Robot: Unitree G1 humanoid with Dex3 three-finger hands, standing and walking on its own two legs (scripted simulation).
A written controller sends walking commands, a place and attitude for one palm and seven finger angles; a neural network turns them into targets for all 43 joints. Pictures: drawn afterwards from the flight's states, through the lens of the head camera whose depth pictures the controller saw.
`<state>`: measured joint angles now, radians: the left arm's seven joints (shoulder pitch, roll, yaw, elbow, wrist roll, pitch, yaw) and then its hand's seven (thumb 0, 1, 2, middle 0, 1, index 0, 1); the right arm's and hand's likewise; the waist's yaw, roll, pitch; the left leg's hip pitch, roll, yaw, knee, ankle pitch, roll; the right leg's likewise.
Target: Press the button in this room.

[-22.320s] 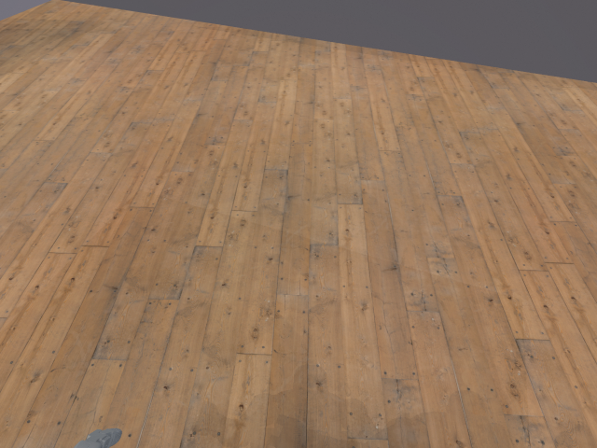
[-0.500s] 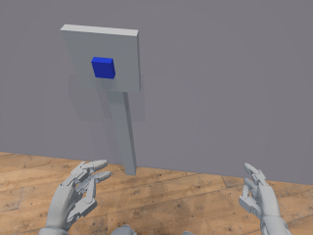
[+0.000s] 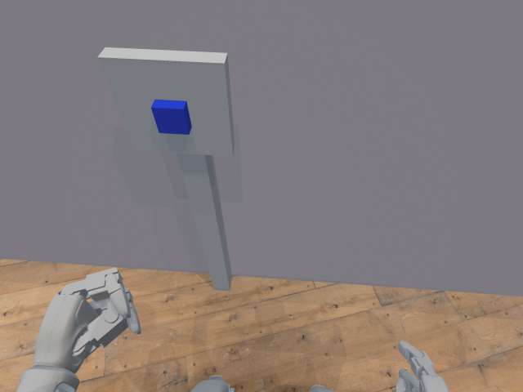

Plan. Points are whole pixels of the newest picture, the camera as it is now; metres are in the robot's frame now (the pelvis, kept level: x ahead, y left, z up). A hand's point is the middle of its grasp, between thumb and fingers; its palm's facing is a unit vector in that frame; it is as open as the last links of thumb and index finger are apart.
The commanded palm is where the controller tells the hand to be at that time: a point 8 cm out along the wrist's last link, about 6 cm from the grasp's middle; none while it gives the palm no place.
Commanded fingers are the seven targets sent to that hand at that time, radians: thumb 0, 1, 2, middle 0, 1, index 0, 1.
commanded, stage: raise the hand and make a fist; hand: left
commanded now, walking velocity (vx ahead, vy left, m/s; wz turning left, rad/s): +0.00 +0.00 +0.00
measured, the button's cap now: (172, 116) +0.52 +0.17 +0.14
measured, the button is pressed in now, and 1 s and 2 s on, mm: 0 0 0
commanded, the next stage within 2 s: aim a knuckle at the button in 1.12 s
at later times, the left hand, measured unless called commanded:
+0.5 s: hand (88, 289) +0.23 +0.22 +0.10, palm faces -0.01 -1.00 -0.05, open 3.1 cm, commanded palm +0.20 +0.28 +0.12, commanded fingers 0.00 0.90 0.90 -1.30 -1.50 -1.30 -1.50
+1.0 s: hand (87, 270) +0.24 +0.22 +0.13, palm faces -0.01 -1.00 -0.06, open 3.1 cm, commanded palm +0.21 +0.27 +0.14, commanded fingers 0.00 0.90 0.90 -1.30 -1.50 -1.30 -1.50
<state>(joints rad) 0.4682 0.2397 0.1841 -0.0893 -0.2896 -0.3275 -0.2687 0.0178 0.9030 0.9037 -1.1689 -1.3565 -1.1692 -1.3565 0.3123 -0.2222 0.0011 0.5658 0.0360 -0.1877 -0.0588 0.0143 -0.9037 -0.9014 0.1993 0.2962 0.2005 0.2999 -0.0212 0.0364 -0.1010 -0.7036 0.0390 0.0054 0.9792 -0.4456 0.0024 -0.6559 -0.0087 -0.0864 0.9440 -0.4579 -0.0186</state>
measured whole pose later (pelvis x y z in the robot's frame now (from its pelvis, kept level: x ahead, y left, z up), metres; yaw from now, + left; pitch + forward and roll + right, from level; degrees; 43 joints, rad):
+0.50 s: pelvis +0.02 +0.02 +0.02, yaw +1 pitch +5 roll -3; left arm 0.37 0.27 0.20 -0.13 -0.28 -0.18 -0.29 0.02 0.90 0.90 -1.30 -1.50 -1.30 -1.50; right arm 0.23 -0.22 0.06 0.52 0.04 -0.22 -0.05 0.01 -0.90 -0.90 0.20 0.30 0.20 0.30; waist 0.02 0.04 -0.09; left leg -0.53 0.02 0.01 0.86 -0.42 0.03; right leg -0.46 -0.02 -0.09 0.78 -0.41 0.01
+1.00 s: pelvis +0.01 +0.01 +0.04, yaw +0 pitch +2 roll -1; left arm 0.30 0.28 0.24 -0.08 -0.30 -0.12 -0.32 0.02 0.90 0.90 -1.30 -1.50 -1.30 -1.50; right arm 0.27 -0.26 0.04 0.57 0.05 -0.24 -0.06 0.01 -0.90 -0.90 0.20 0.30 0.20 0.30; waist 0.01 0.04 -0.06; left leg -0.41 0.02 0.02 0.72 -0.36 0.02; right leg -0.36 -0.02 -0.08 0.68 -0.36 0.00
